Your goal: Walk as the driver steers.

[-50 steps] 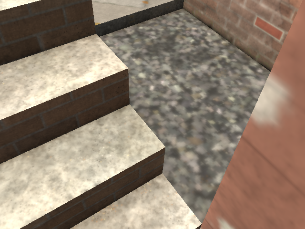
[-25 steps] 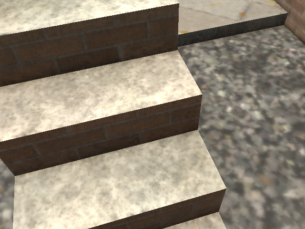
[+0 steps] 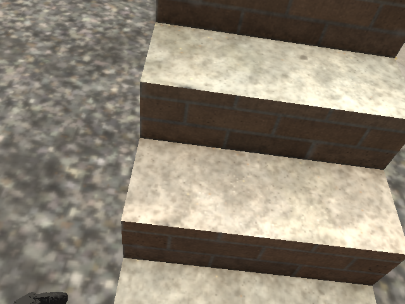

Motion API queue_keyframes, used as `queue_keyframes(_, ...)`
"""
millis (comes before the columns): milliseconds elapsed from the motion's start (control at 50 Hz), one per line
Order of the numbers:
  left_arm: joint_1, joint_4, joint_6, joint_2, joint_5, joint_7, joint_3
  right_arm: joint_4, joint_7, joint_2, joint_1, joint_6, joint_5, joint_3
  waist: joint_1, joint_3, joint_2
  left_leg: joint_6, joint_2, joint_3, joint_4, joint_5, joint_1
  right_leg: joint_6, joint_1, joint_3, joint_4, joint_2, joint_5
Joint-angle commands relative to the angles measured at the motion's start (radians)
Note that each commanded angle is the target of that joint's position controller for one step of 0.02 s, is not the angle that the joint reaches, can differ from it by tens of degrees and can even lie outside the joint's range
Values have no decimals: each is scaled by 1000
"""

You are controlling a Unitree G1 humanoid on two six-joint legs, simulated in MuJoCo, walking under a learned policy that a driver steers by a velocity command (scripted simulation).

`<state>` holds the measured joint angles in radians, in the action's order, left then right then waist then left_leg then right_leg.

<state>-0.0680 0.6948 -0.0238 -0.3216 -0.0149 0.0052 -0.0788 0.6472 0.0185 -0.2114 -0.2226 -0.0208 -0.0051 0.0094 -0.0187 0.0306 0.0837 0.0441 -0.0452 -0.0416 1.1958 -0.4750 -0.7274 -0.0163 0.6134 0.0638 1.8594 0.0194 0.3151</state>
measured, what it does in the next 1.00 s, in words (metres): climbs: right foot 0.19 m higher, then left foot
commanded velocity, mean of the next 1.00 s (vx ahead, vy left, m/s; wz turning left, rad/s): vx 0.29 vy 0.00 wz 0.15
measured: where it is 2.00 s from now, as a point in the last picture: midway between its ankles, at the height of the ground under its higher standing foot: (213, 208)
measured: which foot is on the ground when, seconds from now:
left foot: down 0.00-0.60, up 0.62-0.82, down 0.84-1.00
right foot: up 0.00-0.52, down 0.54-0.92, up 0.94-1.00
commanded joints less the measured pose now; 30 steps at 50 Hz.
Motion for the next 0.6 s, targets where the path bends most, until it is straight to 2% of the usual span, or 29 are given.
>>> queue_keyframes(20,-109,-119,-15,58,7,4,46,-44,6,-107,82,50,-17,-44,97,13,-237,73,133,-452,-719,28,181,-38,291,14,272,-42,8)
queue_keyframes(40,-115,-129,-19,75,19,10,61,-46,3,-108,72,51,-16,-44,109,-12,-203,63,143,-386,-688,233,238,-36,346,12,231,-33,-37)
queue_keyframes(60,-122,-119,-18,73,16,16,67,-49,-4,-93,55,52,-1,-39,100,-28,-157,52,149,-332,-674,354,281,-29,383,4,211,-33,-65)
queue_keyframes(80,-116,-117,-7,70,17,22,73,-75,-13,-95,77,49,13,-33,95,-46,-107,47,148,-289,-678,439,282,0,379,-7,157,-26,-139)
queue_keyframes(100,-102,-116,6,96,10,28,77,-63,-22,-89,36,51,26,-26,71,-73,-127,71,165,-294,-688,549,306,16,400,-54,333,-66,-126)
queue_keyframes(120,-114,-107,4,119,1,23,85,-34,-29,-84,-23,51,37,-15,60,-108,-112,66,187,-300,-694,575,382,12,471,-43,426,-61,-121)
queue_keyframes(140,-120,-105,6,141,-11,18,94,-11,-32,-78,-74,45,34,-9,50,-97,-98,53,185,-282,-701,524,419,11,533,-30,455,-65,-114)
queue_keyframes(160,-98,-107,6,197,-20,12,112,25,-34,-80,-135,37,33,-5,23,-69,-119,36,206,-314,-711,474,474,1,654,-11,604,-93,-56)
queue_keyframes(200,-77,-117,2,229,-36,10,129,50,-47,-83,-197,24,30,1,-6,-35,-80,-16,212,-298,-717,434,559,6,795,57,637,-117,-53)
queue_keyframes(220,-81,-121,3,223,-40,13,129,49,-51,-83,-175,17,31,3,1,-28,-96,-40,194,-256,-719,472,562,22,801,63,565,-119,-82)
queue_keyframes(240,-65,-130,10,220,-37,15,131,44,-58,-87,-146,12,35,5,8,-28,-112,-63,166,-217,-731,508,530,44,768,34,479,-113,-114)
queue_keyframes(260,-54,-135,18,227,-28,19,133,39,-65,-71,-109,11,41,12,19,-40,-134,-71,143,-190,-736,554,488,67,712,9,386,-100,-163)
queue_keyframes(280,30,-187,26,252,-22,23,145,46,-82,-75,-113,6,33,13,11,-24,-208,-59,148,-197,-785,589,459,96,722,-37,311,-101,-117)
queue_keyframes(300,61,-202,33,255,-22,27,148,50,-93,-70,-114,7,35,15,5,-26,-233,-35,156,-220,-802,645,470,118,720,-58,274,-91,-110)
queue_keyframes(340,30,-184,34,257,-25,21,155,88,-105,-101,-183,1,38,3,-7,-81,-264,18,198,-264,-821,601,638,124,795,-69,273,-65,-118)
queue_keyframes(360,32,-179,27,278,-30,12,168,119,-120,-71,-241,-9,43,9,-24,-85,-233,35,245,-297,-831,537,750,116,879,4,296,-41,-61)
queue_keyframes(380,40,-187,21,284,-21,0,182,134,-133,-93,-254,-18,21,-3,-19,-59,-229,42,259,-304,-899,485,802,103,890,-60,186,-14,-6)
queue_keyframes(400,115,-206,6,287,-11,-12,189,160,-142,-102,-315,-26,10,-15,-45,-23,-228,65,274,-353,-943,445,842,86,931,-113,153,-2,38)
queue_keyframes(420,155,-222,-9,277,-14,-25,189,174,-146,-91,-325,-25,5,-16,-41,21,-237,74,268,-367,-966,448,858,67,930,-146,82,11,63)
queue_keyframes(440,138,-214,-19,278,-11,-38,194,195,-146,-80,-336,-29,1,-16,-30,10,-233,101,277,-358,-965,513,891,57,907,-153,55,28,102)
queue_keyframes(460,18,-182,-24,269,-6,-49,196,206,-144,-89,-280,-27,5,-16,37,-50,-254,124,263,-289,-943,730,849,15,710,-148,16,12,147)
queue_keyframes(480,-38,-169,-28,234,2,-51,188,196,-135,-118,-205,-25,-1,-23,91,-80,-249,121,232,-175,-950,1025,731,-30,450,-192,-160,-18,232)
queue_keyframes(500,-37,-158,-40,181,15,-50,163,190,-118,-135,-168,-11,-16,-26,107,-144,-211,152,235,-89,-964,1524,611,-70,114,-295,-358,-77,305)
queue_keyframes(520,22,-172,-37,152,18,-37,146,221,-107,-174,-239,3,-9,-31,94,-142,-233,189,271,-132,-950,1774,631,-77,24,-341,-477,-127,358)
queue_keyframes(540,-22,-159,-33,135,19,-36,136,252,-96,-205,-249,4,-2,-36,132,-143,-289,206,284,-120,-867,1947,718,-83,-28,-315,-613,-141,330)
queue_keyframes(560,-169,-111,-35,75,28,-44,113,268,-86,-206,-228,15,15,-36,204,-200,-303,209,264,-78,-710,2095,754,-130,-151,-164,-708,-114,231)
queue_keyframes(580,-313,-48,-39,2,53,-53,85,244,-71,-157,-194,29,11,-40,237,-257,-71,150,171,-58,-500,2003,537,-247,-370,198,-894,17,257)
queue_keyframes(600,-461,18,-23,-85,84,-40,58,221,-45,-151,-99,51,13,-44,308,-244,191,93,8,-68,-152,1131,335,-371,-475,641,-1342,150,444)
Velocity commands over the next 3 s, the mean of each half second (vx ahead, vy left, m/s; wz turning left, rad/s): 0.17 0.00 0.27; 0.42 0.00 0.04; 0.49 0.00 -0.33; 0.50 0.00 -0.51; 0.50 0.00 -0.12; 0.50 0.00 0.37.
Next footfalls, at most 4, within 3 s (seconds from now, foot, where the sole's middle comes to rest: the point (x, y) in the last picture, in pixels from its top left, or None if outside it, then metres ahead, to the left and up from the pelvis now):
0.54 right None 0.33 -0.07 -0.49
0.84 left None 0.35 0.18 -0.49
1.22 right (204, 173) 0.64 -0.02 -0.29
1.44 left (145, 245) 0.46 0.11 -0.32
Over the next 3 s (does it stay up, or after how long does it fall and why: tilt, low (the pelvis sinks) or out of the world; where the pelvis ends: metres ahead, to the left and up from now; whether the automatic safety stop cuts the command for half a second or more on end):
stays up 0.93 -0.30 0.66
